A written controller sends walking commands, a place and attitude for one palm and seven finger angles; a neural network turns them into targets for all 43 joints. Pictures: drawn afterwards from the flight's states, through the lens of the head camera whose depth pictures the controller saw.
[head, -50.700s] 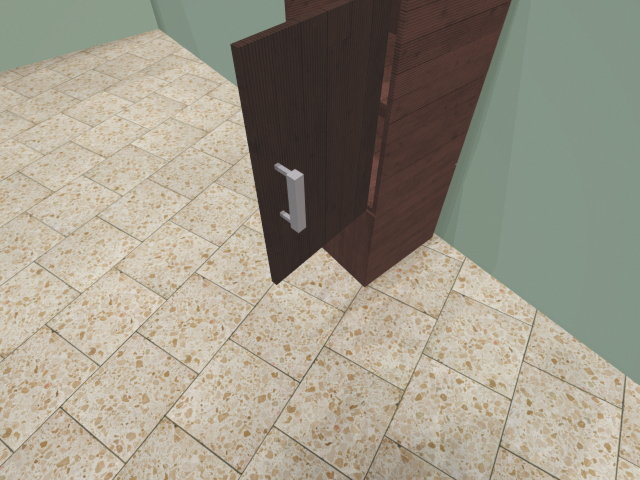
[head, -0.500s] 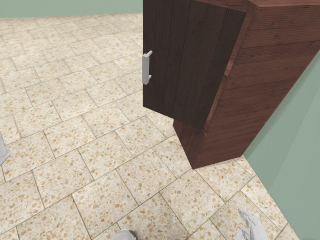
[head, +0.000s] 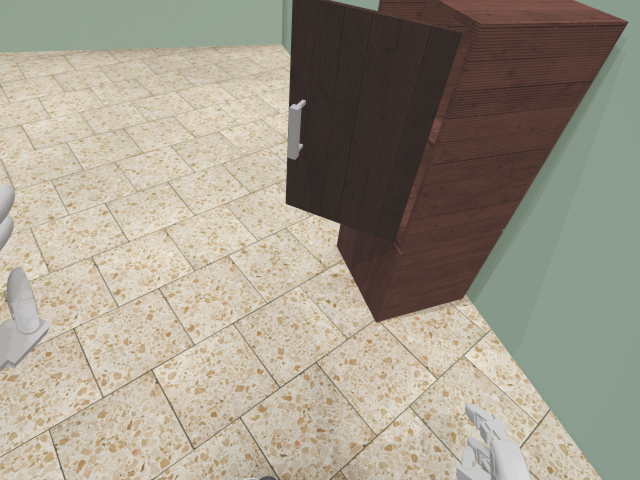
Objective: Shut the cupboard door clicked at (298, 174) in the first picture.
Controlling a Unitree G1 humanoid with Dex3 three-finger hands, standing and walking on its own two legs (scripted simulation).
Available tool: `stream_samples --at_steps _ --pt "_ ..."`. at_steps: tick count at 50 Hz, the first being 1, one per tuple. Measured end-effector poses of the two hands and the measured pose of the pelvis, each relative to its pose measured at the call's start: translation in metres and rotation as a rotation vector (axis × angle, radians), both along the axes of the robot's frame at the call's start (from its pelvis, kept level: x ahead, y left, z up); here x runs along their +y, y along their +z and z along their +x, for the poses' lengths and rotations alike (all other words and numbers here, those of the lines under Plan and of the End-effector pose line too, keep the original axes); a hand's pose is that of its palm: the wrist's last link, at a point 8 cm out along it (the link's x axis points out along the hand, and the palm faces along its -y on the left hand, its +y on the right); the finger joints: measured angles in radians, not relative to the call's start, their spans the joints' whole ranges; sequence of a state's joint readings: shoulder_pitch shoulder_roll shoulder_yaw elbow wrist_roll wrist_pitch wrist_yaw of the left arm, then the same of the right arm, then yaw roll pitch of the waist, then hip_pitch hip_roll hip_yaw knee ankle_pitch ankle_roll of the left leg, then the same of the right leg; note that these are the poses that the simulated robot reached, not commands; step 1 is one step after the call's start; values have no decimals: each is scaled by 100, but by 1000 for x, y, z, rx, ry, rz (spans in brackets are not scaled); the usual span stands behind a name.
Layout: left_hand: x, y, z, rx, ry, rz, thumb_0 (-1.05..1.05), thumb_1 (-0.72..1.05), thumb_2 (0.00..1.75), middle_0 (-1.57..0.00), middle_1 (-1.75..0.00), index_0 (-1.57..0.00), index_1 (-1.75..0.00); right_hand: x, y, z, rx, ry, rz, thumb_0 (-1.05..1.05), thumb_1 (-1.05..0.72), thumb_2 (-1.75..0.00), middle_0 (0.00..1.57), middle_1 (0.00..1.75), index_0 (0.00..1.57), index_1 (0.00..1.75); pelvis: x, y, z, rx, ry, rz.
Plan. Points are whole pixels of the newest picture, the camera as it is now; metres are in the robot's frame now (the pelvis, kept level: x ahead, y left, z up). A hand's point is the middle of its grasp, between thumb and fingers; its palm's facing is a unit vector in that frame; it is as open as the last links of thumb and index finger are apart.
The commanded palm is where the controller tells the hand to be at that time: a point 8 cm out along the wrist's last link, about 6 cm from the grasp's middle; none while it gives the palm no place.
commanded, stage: stop stepping back and stand still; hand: left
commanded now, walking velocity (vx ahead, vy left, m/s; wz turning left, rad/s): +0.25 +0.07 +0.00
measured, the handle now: (297, 129) +0.95 +0.10 -0.05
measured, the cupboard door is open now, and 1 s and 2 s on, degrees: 47 47 47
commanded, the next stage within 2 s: let the arm hang, fingers relaxed in 1.14 s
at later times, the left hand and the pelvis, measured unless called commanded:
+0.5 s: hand out of the picture +0.18 +0.28 +0.19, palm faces +0.29 -0.82 -0.50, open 7.4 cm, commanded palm +0.13 +0.33 +0.18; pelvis -0.04 +0.05 +0.01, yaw -6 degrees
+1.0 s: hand (90, 289) +0.24 +0.24 +0.18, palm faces +0.35 -0.80 -0.48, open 7.4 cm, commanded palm +0.17 +0.28 +0.18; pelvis -0.01 +0.00 +0.00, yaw -7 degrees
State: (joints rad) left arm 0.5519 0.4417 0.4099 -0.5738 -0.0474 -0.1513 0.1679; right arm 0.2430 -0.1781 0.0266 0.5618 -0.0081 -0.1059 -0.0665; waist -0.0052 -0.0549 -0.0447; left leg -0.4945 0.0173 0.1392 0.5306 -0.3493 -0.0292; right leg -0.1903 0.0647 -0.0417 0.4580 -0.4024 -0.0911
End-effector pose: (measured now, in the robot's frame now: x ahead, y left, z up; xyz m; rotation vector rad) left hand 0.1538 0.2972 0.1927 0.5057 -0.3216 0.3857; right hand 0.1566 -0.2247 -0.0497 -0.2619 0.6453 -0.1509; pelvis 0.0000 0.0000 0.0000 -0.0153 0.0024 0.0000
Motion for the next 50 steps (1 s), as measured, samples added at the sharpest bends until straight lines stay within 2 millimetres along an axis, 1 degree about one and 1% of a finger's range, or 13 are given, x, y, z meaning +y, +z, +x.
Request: stream_samples --at_steps 3,6,9,12,16,22,27,30,34,38,41,45,50 --pt "2 3 -19 -30 -34 18 1 89 90 -21 -30 -21 -30 -5 -17 -28 92 -19 -23 1 -90 -90 20 30 21 30 7 -4 -16 -25 -21 -10" --pt "21 -1 -28 -45 9 -13 1 89 90 -22 -30 -21 -31 -5 -22 -59 154 -82 -24 1 -90 -90 20 30 21 30 16 -1 -20 -17 -34 -5" --pt "44 -12 -25 -50 64 -63 1 89 90 -22 -30 -21 -30 -3 -23 -83 171 -127 -51 1 -90 -90 20 30 21 30 28 0 -24 -6 -54 -4" --pt "56 -23 -14 -67 59 -93 1 89 90 -21 -30 -21 -30 2 -28 -98 145 -156 -86 1 -90 -90 20 30 21 30 44 -11 -35 -15 -49 -13" --pt "50 -22 -1 -38 -33 -63 1 90 90 -21 -30 -20 -30 22 -26 -118 132 -190 -36 1 -90 -90 20 30 20 30 52 -7 -49 -49 -74 -1" --pt "29 4 -7 -11 -175 59 1 89 90 -21 -30 -21 -30 46 -22 -135 178 -200 54 1 -90 -90 20 30 21 30 50 7 -48 -20 -105 -33" --pt "30 11 -5 50 -115 120 1 89 90 -22 -30 -21 -30 44 -31 -129 229 -192 88 1 -90 -90 20 30 21 30 40 10 -40 19 -115 -43" --pt "27 1 2 86 -47 131 1 89 90 -21 -30 -21 -30 32 -43 -115 222 -176 101 1 -90 -90 20 30 21 30 29 0 -36 39 -118 4" --pt "14 -18 15 121 -18 47 1 89 90 -21 -30 -21 -30 9 -55 -96 224 -163 86 1 -90 -90 20 30 21 30 24 -6 -31 33 -108 -10" --pt "1 -28 22 116 -53 -11 1 89 90 -21 -30 -21 -30 -10 -45 -75 195 -179 42 1 -90 -90 20 30 21 30 21 -9 -20 14 -112 4" --pt "-4 -28 28 87 -89 -13 1 89 89 -22 -30 -21 -30 -19 -33 -57 138 -197 6 1 -90 -90 20 30 21 30 18 -11 -13 -4 -125 23" --pt "-9 -14 38 41 -102 22 1 89 89 -22 -30 -21 -30 -22 -18 -36 67 -175 -1 1 -90 -90 20 30 20 30 10 -7 -7 8 -121 26" --pt "-18 2 45 31 -90 83 1 89 90 -21 -30 -21 -30 -21 -20 -22 53 -142 48 1 -90 -90 20 30 20 30 2 -3 -7 48 -125 17"
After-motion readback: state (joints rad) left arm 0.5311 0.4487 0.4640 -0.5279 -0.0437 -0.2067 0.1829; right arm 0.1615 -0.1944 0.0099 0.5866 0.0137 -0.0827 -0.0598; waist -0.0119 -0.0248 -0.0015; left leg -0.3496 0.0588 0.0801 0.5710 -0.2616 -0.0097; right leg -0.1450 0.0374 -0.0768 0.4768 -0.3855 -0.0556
